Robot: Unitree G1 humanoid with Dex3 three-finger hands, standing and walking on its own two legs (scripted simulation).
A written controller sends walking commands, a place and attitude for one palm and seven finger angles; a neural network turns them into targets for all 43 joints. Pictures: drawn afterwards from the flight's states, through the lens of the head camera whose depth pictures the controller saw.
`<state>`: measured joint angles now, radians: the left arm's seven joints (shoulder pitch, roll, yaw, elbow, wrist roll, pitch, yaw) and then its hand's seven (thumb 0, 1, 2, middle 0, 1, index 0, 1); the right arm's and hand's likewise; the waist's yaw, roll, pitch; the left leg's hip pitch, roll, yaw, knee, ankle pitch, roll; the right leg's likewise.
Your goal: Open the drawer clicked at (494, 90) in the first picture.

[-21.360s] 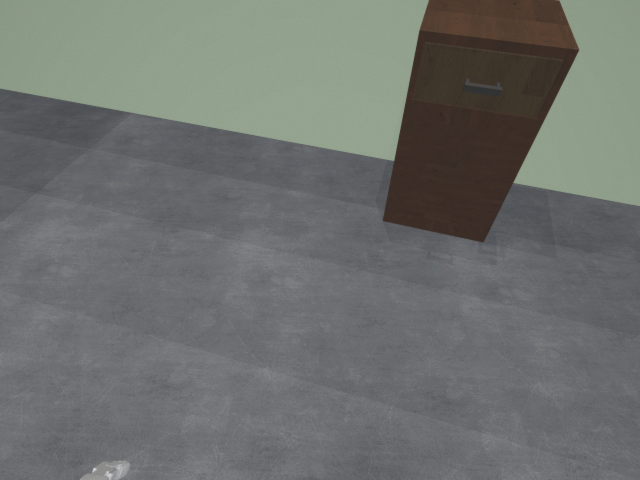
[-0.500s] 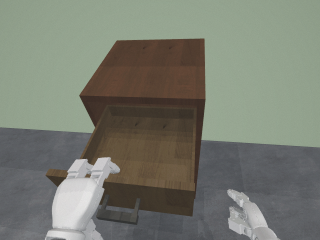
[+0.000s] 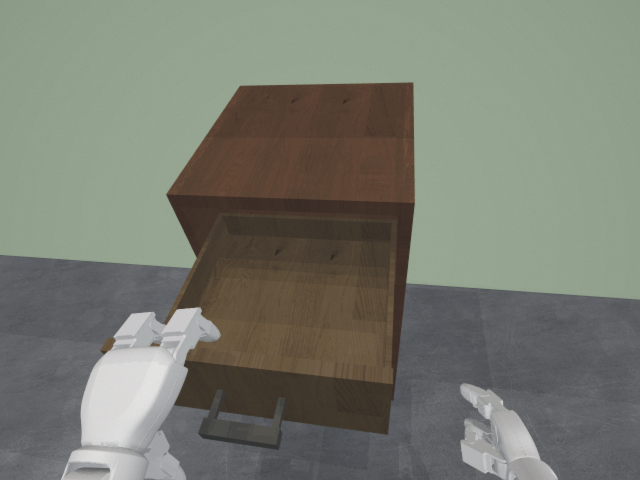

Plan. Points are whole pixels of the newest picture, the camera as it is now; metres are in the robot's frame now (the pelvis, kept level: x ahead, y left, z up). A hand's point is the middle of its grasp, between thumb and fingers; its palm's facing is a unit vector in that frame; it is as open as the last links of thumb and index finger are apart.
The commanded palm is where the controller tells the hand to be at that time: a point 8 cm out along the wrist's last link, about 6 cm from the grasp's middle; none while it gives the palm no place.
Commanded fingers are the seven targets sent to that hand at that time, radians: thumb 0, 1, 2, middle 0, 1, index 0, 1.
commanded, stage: draw the hand back to the body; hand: left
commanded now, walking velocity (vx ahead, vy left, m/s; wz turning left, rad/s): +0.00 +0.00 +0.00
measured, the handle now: (245, 417) +0.21 +0.16 -0.07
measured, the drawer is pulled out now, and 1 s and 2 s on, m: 0.29 0.29 0.29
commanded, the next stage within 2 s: step back with the hand held close in 1.26 s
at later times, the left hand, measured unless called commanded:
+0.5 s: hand (131, 370) +0.17 +0.20 +0.15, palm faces +0.34 -0.88 -0.34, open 13.3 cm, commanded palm +0.13 +0.25 +0.17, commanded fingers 0.00 -0.05 0.50 -0.27 -0.91 -0.27 -0.91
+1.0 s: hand (85, 338) +0.19 +0.25 +0.18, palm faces +0.47 -0.78 -0.42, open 9.2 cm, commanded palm +0.13 +0.29 +0.19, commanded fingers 0.00 0.83 0.87 -0.20 -0.34 -0.20 -0.34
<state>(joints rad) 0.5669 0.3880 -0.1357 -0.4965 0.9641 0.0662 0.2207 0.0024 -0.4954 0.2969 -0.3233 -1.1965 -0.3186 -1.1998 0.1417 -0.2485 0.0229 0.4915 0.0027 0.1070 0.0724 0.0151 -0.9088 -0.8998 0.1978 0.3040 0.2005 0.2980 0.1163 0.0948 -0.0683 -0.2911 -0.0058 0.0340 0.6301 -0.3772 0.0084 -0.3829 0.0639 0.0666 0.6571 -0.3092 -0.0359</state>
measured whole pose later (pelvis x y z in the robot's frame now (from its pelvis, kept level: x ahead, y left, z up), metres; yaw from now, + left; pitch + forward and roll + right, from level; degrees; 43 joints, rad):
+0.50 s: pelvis +0.01 +0.01 +0.01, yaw +5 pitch -3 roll +0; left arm 0.61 0.28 0.09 -0.57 0.01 -0.09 0.13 0.00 -0.34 0.36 -0.31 -1.09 -0.30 -1.10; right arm 0.23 -0.18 0.06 0.54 0.01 -0.13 -0.09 0.01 -0.91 -0.90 0.20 0.30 0.20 0.30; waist 0.05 0.04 0.01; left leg -0.14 -0.03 -0.05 0.53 -0.34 0.01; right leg -0.18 0.03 -0.01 0.52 -0.29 -0.03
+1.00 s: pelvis +0.03 +0.00 +0.01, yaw +5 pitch -1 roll +0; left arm 0.56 0.34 0.29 -0.52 -0.06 -0.12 0.13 0.01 0.49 0.72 -0.24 -0.56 -0.24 -0.56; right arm 0.18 -0.21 0.02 0.61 0.02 -0.15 -0.09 0.02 -0.91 -0.90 0.20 0.30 0.20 0.30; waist 0.06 0.06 0.00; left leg -0.12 -0.01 -0.06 0.48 -0.33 0.00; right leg -0.17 0.05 -0.02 0.47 -0.28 -0.04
